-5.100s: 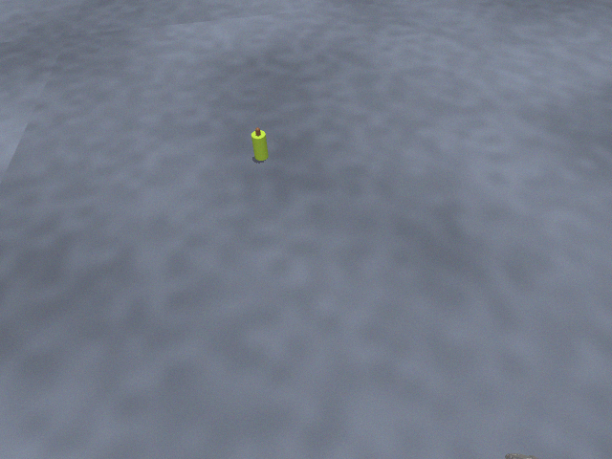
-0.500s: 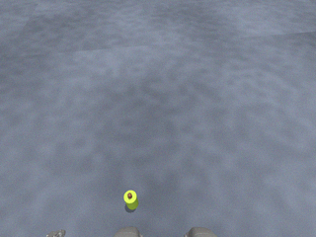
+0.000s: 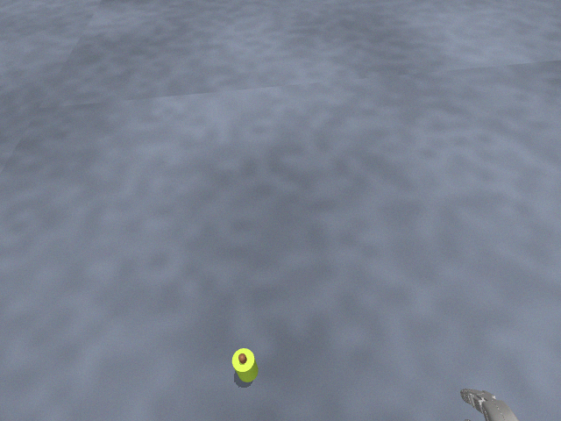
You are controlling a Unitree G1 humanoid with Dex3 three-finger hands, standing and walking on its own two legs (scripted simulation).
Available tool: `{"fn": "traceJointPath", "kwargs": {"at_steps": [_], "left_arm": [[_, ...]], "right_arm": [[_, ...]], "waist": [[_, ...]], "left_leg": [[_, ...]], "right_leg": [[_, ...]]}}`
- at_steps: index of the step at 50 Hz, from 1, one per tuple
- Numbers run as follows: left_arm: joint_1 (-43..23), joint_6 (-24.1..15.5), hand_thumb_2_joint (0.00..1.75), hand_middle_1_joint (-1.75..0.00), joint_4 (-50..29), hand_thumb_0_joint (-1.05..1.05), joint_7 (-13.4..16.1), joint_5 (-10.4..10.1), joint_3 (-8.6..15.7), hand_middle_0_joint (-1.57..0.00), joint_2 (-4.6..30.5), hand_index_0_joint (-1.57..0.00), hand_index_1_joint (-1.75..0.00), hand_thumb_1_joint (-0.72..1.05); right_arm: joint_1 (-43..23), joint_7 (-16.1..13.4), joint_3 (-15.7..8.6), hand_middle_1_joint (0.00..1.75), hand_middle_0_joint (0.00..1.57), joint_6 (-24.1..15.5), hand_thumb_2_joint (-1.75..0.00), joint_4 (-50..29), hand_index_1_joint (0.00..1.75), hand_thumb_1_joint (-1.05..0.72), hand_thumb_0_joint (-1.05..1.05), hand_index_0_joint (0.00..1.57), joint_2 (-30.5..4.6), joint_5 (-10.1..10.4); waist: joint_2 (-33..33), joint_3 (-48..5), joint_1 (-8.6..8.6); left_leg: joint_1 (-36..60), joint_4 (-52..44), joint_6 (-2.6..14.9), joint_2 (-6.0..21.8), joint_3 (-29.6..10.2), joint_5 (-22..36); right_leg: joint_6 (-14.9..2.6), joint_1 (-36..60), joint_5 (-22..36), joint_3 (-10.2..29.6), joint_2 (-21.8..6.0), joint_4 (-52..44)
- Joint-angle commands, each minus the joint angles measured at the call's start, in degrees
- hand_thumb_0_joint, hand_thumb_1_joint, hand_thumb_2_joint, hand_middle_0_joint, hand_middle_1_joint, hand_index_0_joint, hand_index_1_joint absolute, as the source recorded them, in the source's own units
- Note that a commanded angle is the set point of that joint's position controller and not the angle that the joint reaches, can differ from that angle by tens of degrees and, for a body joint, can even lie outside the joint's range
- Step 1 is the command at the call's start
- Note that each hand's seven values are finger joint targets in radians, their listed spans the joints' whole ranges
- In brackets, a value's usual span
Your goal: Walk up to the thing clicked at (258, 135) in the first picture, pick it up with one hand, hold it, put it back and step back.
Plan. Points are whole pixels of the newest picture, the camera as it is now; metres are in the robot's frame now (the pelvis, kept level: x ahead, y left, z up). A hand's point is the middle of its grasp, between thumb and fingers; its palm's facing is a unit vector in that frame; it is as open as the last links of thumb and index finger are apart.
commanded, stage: walk up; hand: left
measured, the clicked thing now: (245, 364) +0.35 +0.17 -0.69
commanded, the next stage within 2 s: stand in 0.88 s
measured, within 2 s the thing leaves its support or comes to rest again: neither
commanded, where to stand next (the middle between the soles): +0.04 +0.00 m, yaw -1 degrees
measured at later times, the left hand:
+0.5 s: hand out of the picture +0.09 +0.25 -0.16, palm faces -0.03 -0.95 -0.31, open 7.4 cm
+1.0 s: hand out of the picture +0.09 +0.26 -0.15, palm faces -0.02 -0.95 -0.32, open 7.4 cm
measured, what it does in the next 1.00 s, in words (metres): stands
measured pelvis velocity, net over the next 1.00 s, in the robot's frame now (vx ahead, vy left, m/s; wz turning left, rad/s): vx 0.02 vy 0.01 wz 0.00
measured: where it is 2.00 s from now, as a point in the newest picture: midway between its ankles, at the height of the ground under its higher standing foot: outside the picture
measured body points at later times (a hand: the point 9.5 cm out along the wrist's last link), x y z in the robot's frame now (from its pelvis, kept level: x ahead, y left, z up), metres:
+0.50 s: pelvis +0.01 +0.01 +0.00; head +0.03 +0.01 +0.45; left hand +0.10 +0.30 -0.13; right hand +0.07 -0.30 -0.13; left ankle +0.04 +0.14 -0.74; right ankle +0.02 -0.13 -0.74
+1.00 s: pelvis +0.02 +0.01 +0.01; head +0.03 +0.01 +0.45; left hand +0.09 +0.31 -0.13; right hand +0.11 -0.29 -0.13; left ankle +0.04 +0.14 -0.74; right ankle +0.02 -0.13 -0.74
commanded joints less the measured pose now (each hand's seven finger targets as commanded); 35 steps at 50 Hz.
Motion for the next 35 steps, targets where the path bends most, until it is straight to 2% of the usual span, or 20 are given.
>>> {"fn": "traceJointPath", "kwargs": {"at_steps": [1, 4, 9, 14, 21, 26, 31, 35], "left_arm": [[-3.05, -0.97, 0.90, -0.30, -2.94, 0.00, 0.94, -0.23, 2.41, -0.20, 11.88, -0.20, -0.30, 0.90], [-3.84, -0.81, 0.90, -0.30, -2.64, 0.00, 0.97, -0.25, 2.52, -0.20, 11.85, -0.20, -0.30, 0.90], [-4.53, -0.56, 0.90, -0.30, -2.70, 0.00, 0.90, 0.02, 2.60, -0.20, 11.77, -0.20, -0.30, 0.90], [-4.56, -0.52, 0.90, -0.30, -2.66, 0.00, 0.83, 0.19, 2.76, -0.20, 11.82, -0.20, -0.30, 0.90], [-4.55, -0.44, 0.90, -0.30, -2.79, 0.00, 0.92, 0.13, 2.98, -0.20, 11.45, -0.20, -0.30, 0.90], [-4.65, -0.32, 0.90, -0.30, -2.79, 0.00, 0.87, 0.04, 2.87, -0.20, 11.24, -0.20, -0.30, 0.90], [-4.00, -0.30, 0.90, -0.30, -2.55, 0.00, 0.95, 0.20, 2.87, -0.20, 11.01, -0.20, -0.30, 0.90], [-3.70, -0.28, 0.90, -0.30, -2.38, 0.00, 0.93, 0.17, 2.94, -0.20, 10.97, -0.20, -0.30, 0.90]], "right_arm": [[-1.91, -0.72, -2.47, 0.30, 0.20, -0.88, -0.90, -1.80, 0.30, -0.90, 0.00, 0.20, -11.79, -0.32], [-2.21, -0.75, -2.48, 0.30, 0.20, -0.90, -0.90, -1.07, 0.30, -0.90, 0.00, 0.20, -11.66, -0.37], [-2.64, -0.71, -2.39, 0.30, 0.20, -1.00, -0.90, -0.39, 0.30, -0.90, 0.00, 0.20, -11.71, -0.71], [-2.44, -0.72, -2.32, 0.30, 0.20, -1.22, -0.90, -0.41, 0.30, -0.90, 0.00, 0.20, -11.57, -0.76], [-1.26, -0.86, -2.50, 0.30, 0.20, -1.18, -0.90, -0.23, 0.30, -0.90, 0.00, 0.20, -11.51, -0.75], [-1.06, -0.92, -2.47, 0.30, 0.20, -1.05, -0.90, -0.08, 0.30, -0.90, 0.00, 0.20, -11.68, -0.83], [-0.97, -0.97, -2.70, 0.30, 0.20, -1.04, -0.90, 0.00, 0.30, -0.90, 0.00, 0.20, -11.78, -0.81], [-0.99, -0.96, -2.66, 0.30, 0.20, -0.96, -0.90, 0.00, 0.30, -0.90, 0.00, 0.20, -11.50, -0.72]], "waist": [[-3.77, -6.13, -1.32], [-2.92, -5.50, -1.30], [-1.52, -5.07, -1.22], [-1.06, -6.06, -1.29], [-1.40, -6.84, -1.59], [-1.27, -5.87, -1.72], [-1.51, -6.70, -1.75], [-1.71, -5.22, -1.72]], "left_leg": [[4.50, -3.98, 2.77, 5.66, -4.66, 8.02], [4.03, -5.47, 2.37, 5.64, -4.76, 7.53], [1.80, -7.78, 2.36, 5.75, -5.19, 3.30], [1.83, -8.06, 2.30, 5.64, -5.21, 3.50], [2.94, -7.28, 2.23, 5.67, -4.83, 6.95], [2.25, -7.73, 2.32, 5.42, -4.90, 4.99], [3.68, -7.52, 2.58, 5.71, -4.80, 5.73], [3.05, -8.04, 2.39, 5.57, -4.95, 5.23]], "right_leg": [[-1.56, 1.03, 4.97, 6.47, -6.82, -6.48], [-1.48, 1.61, 4.47, 6.32, -6.78, -6.79], [-1.41, 3.48, 2.46, 6.25, -6.54, -7.23], [-1.37, 4.71, 3.65, 5.97, -6.45, -7.15], [-1.37, 5.12, 4.64, 5.68, -6.31, -7.34], [-1.28, 4.72, 4.21, 5.73, -6.37, -7.40], [-1.37, 4.59, 4.58, 5.51, -6.26, -7.48], [-1.28, 4.09, 3.73, 5.59, -6.24, -7.71]]}}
